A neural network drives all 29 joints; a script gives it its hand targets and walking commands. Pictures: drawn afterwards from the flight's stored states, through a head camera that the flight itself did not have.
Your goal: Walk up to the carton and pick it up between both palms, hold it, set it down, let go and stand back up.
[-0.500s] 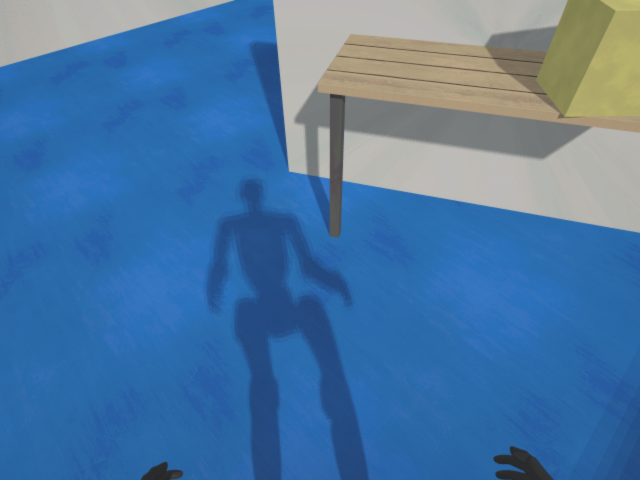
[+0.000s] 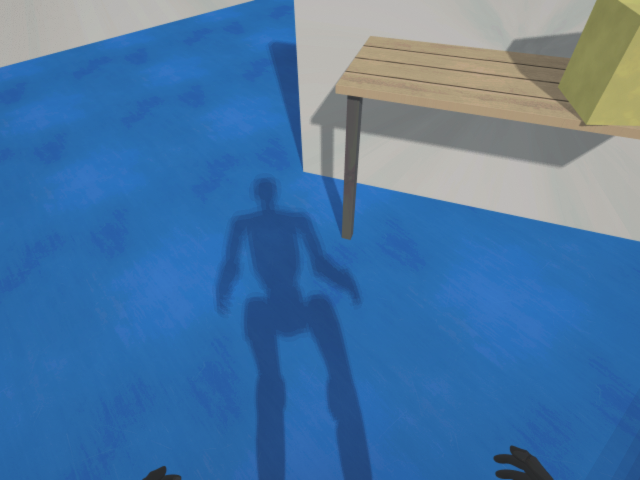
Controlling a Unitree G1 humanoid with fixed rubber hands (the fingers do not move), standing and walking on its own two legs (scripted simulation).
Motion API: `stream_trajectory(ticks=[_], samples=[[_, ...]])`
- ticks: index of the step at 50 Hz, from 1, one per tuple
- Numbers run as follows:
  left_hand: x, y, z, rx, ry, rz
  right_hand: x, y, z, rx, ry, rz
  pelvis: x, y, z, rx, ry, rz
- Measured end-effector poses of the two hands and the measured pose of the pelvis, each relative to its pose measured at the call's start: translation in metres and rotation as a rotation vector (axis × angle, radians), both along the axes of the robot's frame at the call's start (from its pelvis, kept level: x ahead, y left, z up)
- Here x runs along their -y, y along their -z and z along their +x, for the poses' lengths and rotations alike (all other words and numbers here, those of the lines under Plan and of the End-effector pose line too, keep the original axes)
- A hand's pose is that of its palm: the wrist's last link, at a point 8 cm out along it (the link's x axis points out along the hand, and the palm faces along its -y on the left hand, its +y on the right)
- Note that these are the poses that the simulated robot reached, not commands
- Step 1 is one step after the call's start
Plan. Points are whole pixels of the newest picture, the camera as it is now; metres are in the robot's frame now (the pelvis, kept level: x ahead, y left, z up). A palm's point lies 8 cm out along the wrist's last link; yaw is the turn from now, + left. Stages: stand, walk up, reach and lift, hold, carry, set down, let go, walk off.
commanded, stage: walk up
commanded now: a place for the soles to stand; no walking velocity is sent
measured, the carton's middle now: (635, 58) +1.03 -0.79 +0.06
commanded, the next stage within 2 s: none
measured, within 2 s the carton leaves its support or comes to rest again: neither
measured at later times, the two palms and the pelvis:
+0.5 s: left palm out of the picture +0.16 +0.15 -0.12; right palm out of the picture +0.14 -0.40 -0.11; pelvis +0.06 -0.11 -0.03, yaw -13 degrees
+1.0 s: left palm (370, 302) +0.43 -0.07 -0.09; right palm out of the picture +0.09 -0.52 -0.12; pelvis +0.19 -0.24 -0.03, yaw -27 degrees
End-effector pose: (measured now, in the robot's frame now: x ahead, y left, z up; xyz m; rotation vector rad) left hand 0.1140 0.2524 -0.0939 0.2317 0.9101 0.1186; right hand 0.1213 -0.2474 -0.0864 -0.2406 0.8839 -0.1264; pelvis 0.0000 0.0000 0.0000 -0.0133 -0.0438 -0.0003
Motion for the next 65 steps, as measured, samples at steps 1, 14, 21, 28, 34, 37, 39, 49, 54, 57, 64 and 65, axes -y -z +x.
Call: stream_trajectory(ticks=[1, 14, 21, 28, 34, 37, 39, 49, 54, 57, 64, 65], samples=[[0.0, 0.0, -0.001, -0.001, -0.002, 0.0, 0.0, 0.0, 0.001, 0.0, -0.002, 0.0, 0.0, 0.0, 0.0, 0.0, -0.002, 0.0], [0.046, 0.011, 0.033, -0.1, 0.183, 0.045, 0.115, 0.011, -0.052, -0.054, 0.19, -0.167, 0.057, 0.016, 0.019, 0.012, 0.174, 0.059], [0.089, 0.03, 0.043, -0.094, 0.169, 0.066, 0.154, 0.039, -0.019, -0.036, 0.21, -0.102, 0.098, 0.038, 0.043, 0.029, 0.209, -0.02], [0.104, 0.031, 0.059, -0.138, 0.155, 0.07, 0.145, 0.015, 0.047, 0.074, 0.152, -0.058, 0.112, 0.027, 0.077, 0.028, 0.232, -0.035], [0.133, 0.047, 0.115, -0.172, 0.241, 0.035, 0.162, 0.011, 0.037, 0.053, 0.239, -0.128, 0.129, 0.029, 0.112, 0.05, 0.294, 0.021], [0.161, 0.04, 0.157, -0.141, 0.317, 0.021, 0.178, 0.007, 0.01, -0.02, 0.322, -0.145, 0.143, 0.021, 0.126, 0.064, 0.331, 0.036], [0.182, 0.031, 0.187, -0.108, 0.368, 0.01, 0.189, 0.004, -0.005, -0.058, 0.367, -0.148, 0.154, 0.015, 0.134, 0.069, 0.358, 0.047], [0.312, -0.003, 0.313, 0.079, 0.554, 0.007, 0.265, 0.028, -0.034, -0.171, 0.507, -0.106, 0.228, 0.021, 0.182, 0.051, 0.458, 0.051], [0.336, 0.006, 0.328, 0.1, 0.498, 0.058, 0.299, 0.051, 0.002, -0.162, 0.495, -0.043, 0.264, 0.037, 0.202, 0.056, 0.46, -0.001], [0.335, 0.006, 0.324, 0.072, 0.454, 0.084, 0.316, 0.045, 0.046, -0.095, 0.457, -0.04, 0.275, 0.033, 0.215, 0.059, 0.449, -0.019], [0.324, 0.018, 0.319, -0.009, 0.365, 0.085, 0.337, 0.016, 0.136, 0.011, 0.371, -0.047, 0.297, 0.024, 0.25, 0.047, 0.406, -0.044], [0.322, 0.023, 0.321, -0.023, 0.357, 0.08, 0.34, 0.013, 0.145, 0.021, 0.363, -0.056, 0.3, 0.025, 0.257, 0.046, 0.402, -0.042]])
